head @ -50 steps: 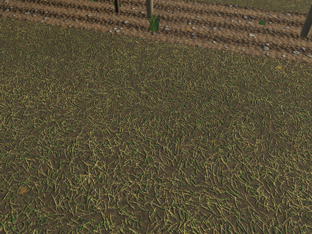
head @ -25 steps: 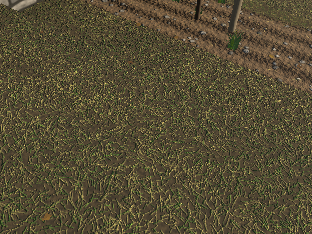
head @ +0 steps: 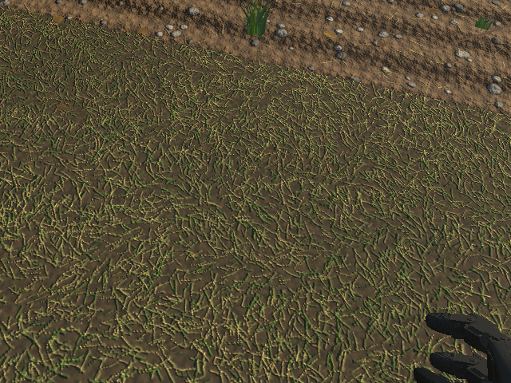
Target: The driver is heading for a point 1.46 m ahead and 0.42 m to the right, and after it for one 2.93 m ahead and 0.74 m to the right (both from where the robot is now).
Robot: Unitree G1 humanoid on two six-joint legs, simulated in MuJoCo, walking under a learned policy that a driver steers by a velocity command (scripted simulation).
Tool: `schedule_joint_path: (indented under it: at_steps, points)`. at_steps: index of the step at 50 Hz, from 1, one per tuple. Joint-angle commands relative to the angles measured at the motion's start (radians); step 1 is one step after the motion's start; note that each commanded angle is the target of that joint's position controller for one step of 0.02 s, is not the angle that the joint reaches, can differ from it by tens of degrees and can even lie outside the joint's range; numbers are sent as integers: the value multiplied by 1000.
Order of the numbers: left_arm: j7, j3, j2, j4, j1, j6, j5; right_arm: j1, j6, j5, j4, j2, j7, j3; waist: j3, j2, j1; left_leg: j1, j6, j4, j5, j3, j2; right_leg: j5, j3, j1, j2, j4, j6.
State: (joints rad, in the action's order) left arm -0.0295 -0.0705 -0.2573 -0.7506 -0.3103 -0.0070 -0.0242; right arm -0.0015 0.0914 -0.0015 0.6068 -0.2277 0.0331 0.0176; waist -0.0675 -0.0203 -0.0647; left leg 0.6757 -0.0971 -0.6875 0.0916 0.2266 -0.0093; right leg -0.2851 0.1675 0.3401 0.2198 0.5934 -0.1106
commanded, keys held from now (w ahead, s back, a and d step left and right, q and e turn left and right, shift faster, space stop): e+shift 0.54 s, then q+shift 0.46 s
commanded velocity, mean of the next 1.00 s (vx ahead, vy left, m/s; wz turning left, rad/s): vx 0.07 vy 0.00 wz -0.46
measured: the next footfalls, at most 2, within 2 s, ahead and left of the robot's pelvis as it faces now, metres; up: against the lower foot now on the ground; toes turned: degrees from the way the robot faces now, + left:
left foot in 0.06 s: +0.25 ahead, +0.15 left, +0.00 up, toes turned -13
right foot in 0.40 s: +0.14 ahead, -0.10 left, +0.00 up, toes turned -25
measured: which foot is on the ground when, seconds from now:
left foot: up 0.00-0.04, down 0.06-0.40, up 0.42-0.74, down 0.76-1.00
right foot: down 0.00-0.06, up 0.08-0.38, down 0.40-0.80, up 0.82-1.00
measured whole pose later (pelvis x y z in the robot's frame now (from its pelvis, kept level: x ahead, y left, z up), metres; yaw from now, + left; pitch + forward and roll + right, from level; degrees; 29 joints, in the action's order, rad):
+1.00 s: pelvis +0.14 +0.02 +0.02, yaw -22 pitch +2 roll -2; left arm -0.04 -0.07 -0.28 -0.61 -0.08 -0.04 0.00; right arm -0.22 -0.06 0.03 0.67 -0.29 0.04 0.07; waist -0.06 -0.01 0.05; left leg 0.35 0.00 -0.48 0.16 0.19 0.05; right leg -0.45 0.09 0.45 0.10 0.93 0.05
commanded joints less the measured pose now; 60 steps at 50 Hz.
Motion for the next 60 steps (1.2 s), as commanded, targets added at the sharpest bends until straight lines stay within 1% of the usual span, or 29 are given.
schedule_joint_path:
  at_steps: [1,2,3,4,5,7,9,12,19,20,21,22,24,26,32,35,38,40,41,42,43,46,50,54,55,56,57,58,60]
  points:
    - [-28,-44,-149,96,77,-18,-21,-147,-9,-3,-24,-94,-9,49,266,-17,115,-503,22,209,-235,-148,124,521,211,92,-125,7,-5]
    - [-27,-38,-124,113,108,-24,-16,-199,-9,-18,-7,-112,-7,58,267,-14,147,-584,53,270,-323,-110,63,425,198,99,-97,121,35]
    - [-22,-19,-63,143,101,-27,5,-288,-14,-39,5,-160,6,67,356,90,158,-774,153,232,-620,71,-160,69,103,182,-43,370,90]
    - [-8,-2,-38,166,-39,-17,3,-296,-27,-57,-7,-149,2,54,472,305,88,-925,352,173,-920,328,-422,-476,54,313,20,600,128]
    - [24,-11,-114,174,-123,-12,-4,-226,-39,-17,-9,-186,5,70,522,361,35,-896,430,197,-618,490,-525,-443,22,367,-101,764,145]
    - [17,-33,-179,167,31,-50,-13,-147,-66,-12,-36,-99,22,53,281,162,92,-710,341,245,-283,231,-347,-279,-65,442,-188,805,175]
    - [5,-26,-141,183,58,-81,-12,-76,-88,-24,-33,-127,18,60,152,123,55,-496,297,314,-220,87,-267,-217,-103,352,-227,659,176]
    - [8,-9,-88,198,65,-79,-8,-46,-93,-24,-17,-172,10,84,175,146,41,-420,297,349,-331,-66,-247,-150,-168,191,-244,482,161]
    - [34,-49,-148,192,53,-92,7,-23,-104,14,24,-189,-5,106,199,145,17,-374,195,240,81,-251,-252,80,-253,-117,-211,19,66]
    - [28,-68,-186,180,-1,-90,16,-42,-108,14,37,-164,-6,103,166,60,-1,-258,138,102,201,-302,-208,110,-162,-217,-231,-68,20]
    - [10,-98,-322,204,-31,-81,21,-63,-115,-15,19,-111,-8,91,99,-278,26,20,31,-257,499,-393,-62,380,258,-311,-482,-208,-104]
    - [17,-98,-374,237,-6,-56,59,58,-100,-21,-50,-131,-1,90,154,-301,-19,138,36,-413,549,-177,41,294,493,-257,-556,-298,-252]
    - [3,-80,-307,250,94,-29,42,40,-85,0,-29,-192,7,108,130,-157,33,147,64,-461,379,-106,14,199,365,-245,-478,-298,-176]
    - [-17,-57,-243,261,147,-43,12,-5,-85,-13,5,-187,6,112,167,-90,65,77,56,-435,289,-97,6,272,280,-218,-423,-242,-120]
    - [-31,-7,-147,238,147,-49,37,-39,-100,-3,34,-97,-32,55,238,-88,61,-179,36,-236,150,-175,0,495,100,-151,-359,-158,-95]
    - [-5,21,-86,196,135,-42,54,-86,-108,9,52,-86,-53,38,209,-127,57,-357,48,-81,195,-199,-19,380,79,-69,-372,-174,-102]
    - [-2,7,-133,177,137,-28,37,-76,-104,5,23,-139,-60,48,115,-114,65,-425,96,190,52,-216,6,172,78,-41,-349,-149,-43]
    - [-16,-7,-151,194,68,-20,60,-38,-102,0,-12,-277,-55,79,114,136,-24,-393,214,220,-250,21,-121,4,-50,-23,-201,25,63]
    - [-26,-11,-157,212,135,-24,64,-57,-104,9,-11,-302,-53,95,79,266,11,-346,313,323,-119,202,-193,-64,-143,29,-143,126,117]
    - [-34,-20,-164,227,205,-26,50,-110,-104,4,-8,-271,-46,89,65,284,64,-404,375,372,-86,322,-238,-130,-134,119,-117,214,133]
    - [-35,-23,-155,242,266,-29,41,-191,-99,-5,3,-258,-35,87,83,272,120,-493,420,395,-116,405,-278,-292,-88,232,-103,401,144]
    - [-22,-17,-102,222,231,-31,33,-165,-103,19,-14,-247,-2,93,145,123,82,-570,360,332,-195,285,-212,-227,-21,306,-145,555,160]
    - [5,-1,-34,211,272,-9,16,-152,-172,34,-30,-223,24,104,181,179,101,-554,275,336,2,234,-93,-145,-71,142,-117,176,172]
    - [31,-25,-78,150,145,11,16,-125,-181,50,-53,-260,22,120,181,222,56,-420,248,356,174,327,-70,10,-78,-111,-108,-169,127]
    - [27,-38,-107,128,94,12,19,-131,-176,57,-53,-246,23,116,190,197,39,-327,211,324,254,310,-39,87,-79,-243,-151,-247,106]
    - [20,-53,-158,118,46,6,35,-160,-175,51,-50,-200,21,105,219,57,39,-165,155,117,431,212,45,82,69,-406,-329,-289,42]
    - [21,-62,-235,134,86,-5,73,-182,-166,40,-70,-167,16,102,183,-220,71,23,103,-172,525,14,175,119,343,-354,-562,-345,-92]
    - [20,-57,-218,156,148,4,97,-189,-150,25,-62,-253,12,127,123,-179,91,35,65,-352,484,-11,78,124,371,-224,-634,-383,-156]
    - [-2,-23,-115,191,302,10,63,-252,-158,24,-2,-291,13,145,71,-82,141,-18,42,-480,331,-52,38,154,131,-152,-480,-350,-77]
Keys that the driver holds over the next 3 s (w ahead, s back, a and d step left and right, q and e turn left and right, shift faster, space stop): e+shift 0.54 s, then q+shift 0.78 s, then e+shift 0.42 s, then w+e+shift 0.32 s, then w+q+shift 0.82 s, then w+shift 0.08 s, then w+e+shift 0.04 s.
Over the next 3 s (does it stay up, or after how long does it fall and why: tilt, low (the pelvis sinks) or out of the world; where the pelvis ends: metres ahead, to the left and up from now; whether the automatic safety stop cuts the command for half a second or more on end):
stays up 0.95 -0.36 -0.18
